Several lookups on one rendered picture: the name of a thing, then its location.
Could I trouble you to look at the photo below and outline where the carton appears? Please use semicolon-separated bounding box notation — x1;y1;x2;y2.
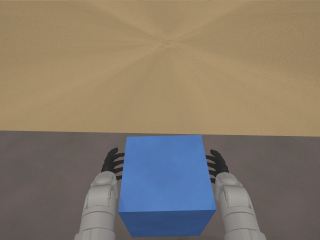
118;135;217;238

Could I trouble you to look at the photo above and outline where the robot left hand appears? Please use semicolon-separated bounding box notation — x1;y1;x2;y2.
101;147;125;181

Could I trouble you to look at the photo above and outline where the robot left forearm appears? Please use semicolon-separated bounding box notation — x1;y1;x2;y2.
74;171;119;240

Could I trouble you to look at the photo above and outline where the robot right hand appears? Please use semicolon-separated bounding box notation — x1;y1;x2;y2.
205;149;229;184

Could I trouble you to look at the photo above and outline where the robot right forearm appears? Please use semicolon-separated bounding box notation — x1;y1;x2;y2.
215;172;267;240

